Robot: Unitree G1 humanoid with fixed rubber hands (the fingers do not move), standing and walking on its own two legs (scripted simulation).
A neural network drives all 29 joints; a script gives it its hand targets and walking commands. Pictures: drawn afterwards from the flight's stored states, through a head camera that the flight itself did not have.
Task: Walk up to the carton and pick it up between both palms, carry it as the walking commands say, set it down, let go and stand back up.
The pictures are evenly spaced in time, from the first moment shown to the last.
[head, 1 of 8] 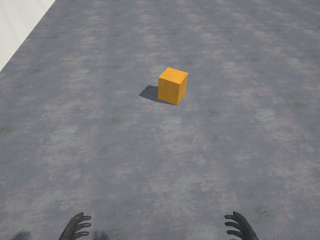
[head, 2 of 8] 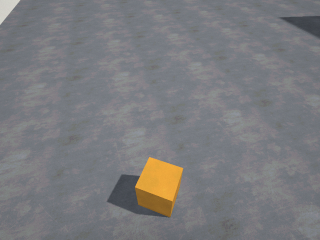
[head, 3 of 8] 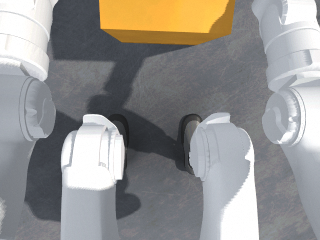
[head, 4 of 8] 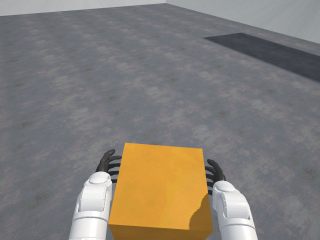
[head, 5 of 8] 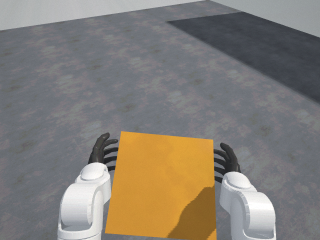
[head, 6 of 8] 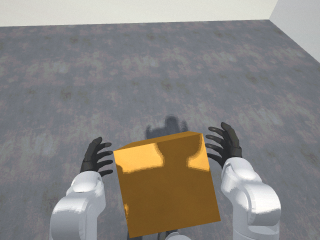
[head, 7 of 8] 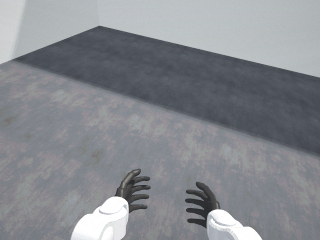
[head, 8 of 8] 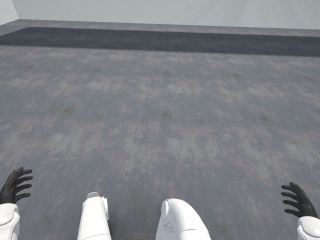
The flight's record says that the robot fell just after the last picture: yes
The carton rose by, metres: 0.67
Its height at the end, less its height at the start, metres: -0.02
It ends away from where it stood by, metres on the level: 5.06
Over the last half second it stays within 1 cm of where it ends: yes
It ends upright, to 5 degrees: no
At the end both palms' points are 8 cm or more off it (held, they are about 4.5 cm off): yes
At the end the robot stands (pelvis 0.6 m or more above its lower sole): no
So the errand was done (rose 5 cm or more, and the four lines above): no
